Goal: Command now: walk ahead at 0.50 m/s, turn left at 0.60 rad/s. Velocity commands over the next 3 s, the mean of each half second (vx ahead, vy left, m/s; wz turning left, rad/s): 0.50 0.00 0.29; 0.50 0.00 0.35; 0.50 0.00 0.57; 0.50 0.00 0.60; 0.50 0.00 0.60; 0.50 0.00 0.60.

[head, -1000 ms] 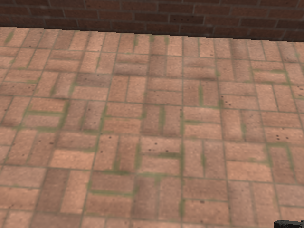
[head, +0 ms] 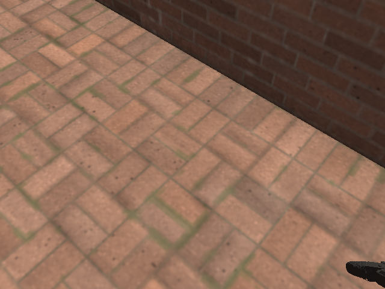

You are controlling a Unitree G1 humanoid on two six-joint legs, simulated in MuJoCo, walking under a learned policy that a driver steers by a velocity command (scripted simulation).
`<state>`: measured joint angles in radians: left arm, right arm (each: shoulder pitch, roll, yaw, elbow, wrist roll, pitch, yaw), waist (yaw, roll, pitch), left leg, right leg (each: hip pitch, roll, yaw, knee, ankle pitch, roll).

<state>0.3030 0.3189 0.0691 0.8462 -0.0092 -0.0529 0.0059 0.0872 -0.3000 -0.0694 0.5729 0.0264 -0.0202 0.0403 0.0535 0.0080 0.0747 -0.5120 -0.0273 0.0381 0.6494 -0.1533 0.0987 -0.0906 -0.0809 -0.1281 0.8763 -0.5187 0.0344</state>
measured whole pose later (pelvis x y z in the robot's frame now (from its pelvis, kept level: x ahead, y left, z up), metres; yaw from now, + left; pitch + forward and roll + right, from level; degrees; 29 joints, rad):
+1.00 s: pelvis +0.57 +0.04 +0.01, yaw +18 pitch +3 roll -1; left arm 0.33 0.32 0.05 0.87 -0.01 -0.04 0.01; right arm 0.07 -0.28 -0.04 0.62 0.01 -0.05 0.07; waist 0.07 0.01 0.03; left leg -0.54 0.00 0.04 0.56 -0.09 0.09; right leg 0.10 -0.03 -0.21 0.34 -0.45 0.03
